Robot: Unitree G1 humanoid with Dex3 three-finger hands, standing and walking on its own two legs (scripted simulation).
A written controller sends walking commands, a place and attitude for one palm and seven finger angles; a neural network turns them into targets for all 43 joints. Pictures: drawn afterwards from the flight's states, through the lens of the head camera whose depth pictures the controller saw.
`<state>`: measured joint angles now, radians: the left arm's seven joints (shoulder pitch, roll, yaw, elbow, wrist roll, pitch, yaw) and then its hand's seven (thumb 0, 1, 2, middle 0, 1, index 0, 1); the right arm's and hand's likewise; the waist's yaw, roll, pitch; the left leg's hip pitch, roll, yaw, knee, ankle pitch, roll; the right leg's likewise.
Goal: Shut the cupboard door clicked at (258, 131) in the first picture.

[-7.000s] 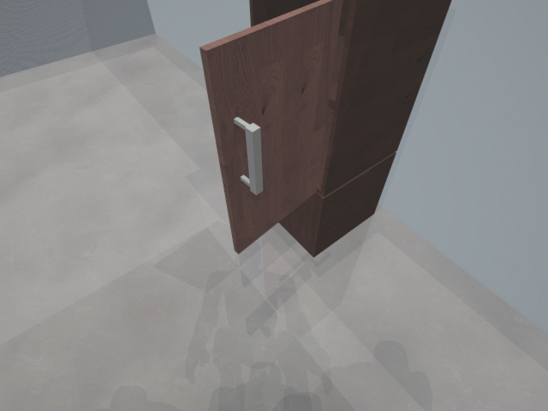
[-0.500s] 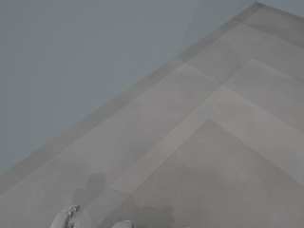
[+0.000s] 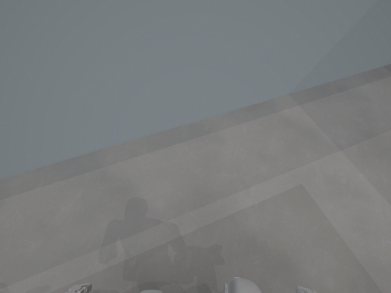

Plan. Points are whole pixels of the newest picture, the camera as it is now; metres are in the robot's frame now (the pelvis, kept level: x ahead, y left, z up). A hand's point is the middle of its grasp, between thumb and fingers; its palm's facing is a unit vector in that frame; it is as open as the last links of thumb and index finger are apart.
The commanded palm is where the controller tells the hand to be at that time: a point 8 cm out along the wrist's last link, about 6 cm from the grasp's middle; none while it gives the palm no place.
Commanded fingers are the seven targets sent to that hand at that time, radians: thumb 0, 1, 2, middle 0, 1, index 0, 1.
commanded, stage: walk to a spot facing it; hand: left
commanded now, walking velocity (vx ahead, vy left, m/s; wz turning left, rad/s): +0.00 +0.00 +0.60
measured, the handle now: out of the picture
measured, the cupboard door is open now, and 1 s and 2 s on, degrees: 97 97 97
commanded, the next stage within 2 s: none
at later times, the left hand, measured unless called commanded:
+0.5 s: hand out of the picture +0.01 +0.17 -0.19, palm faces +0.33 -0.92 -0.21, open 7.4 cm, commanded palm none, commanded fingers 0.00 0.90 0.90 -0.20 -0.30 -0.20 -0.30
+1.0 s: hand out of the picture +0.02 +0.14 -0.15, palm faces +0.55 -0.79 -0.26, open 7.4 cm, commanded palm none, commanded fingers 0.00 0.90 0.90 -0.20 -0.30 -0.20 -0.30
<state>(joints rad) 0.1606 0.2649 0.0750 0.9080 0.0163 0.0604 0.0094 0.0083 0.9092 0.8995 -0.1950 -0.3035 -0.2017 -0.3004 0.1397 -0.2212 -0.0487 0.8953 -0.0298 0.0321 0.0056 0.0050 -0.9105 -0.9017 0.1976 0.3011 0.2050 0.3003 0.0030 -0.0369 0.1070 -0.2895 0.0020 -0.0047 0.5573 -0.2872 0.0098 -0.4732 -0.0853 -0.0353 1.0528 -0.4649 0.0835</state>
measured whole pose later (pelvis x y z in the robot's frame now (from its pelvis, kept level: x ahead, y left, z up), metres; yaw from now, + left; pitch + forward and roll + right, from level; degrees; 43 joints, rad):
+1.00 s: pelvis +0.05 -0.08 +0.01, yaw +36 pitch +1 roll +2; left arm 0.18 0.19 0.04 0.87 0.03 0.01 0.02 0.00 0.91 0.90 -0.20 -0.30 -0.20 -0.30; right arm 0.16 -0.25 -0.09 0.93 -0.02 0.08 0.03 0.01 -0.91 -0.90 0.20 0.30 0.20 0.30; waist -0.04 -0.01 0.11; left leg -0.48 0.00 0.03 1.04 -0.46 -0.07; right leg -0.21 -0.10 -0.14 0.52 -0.31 0.00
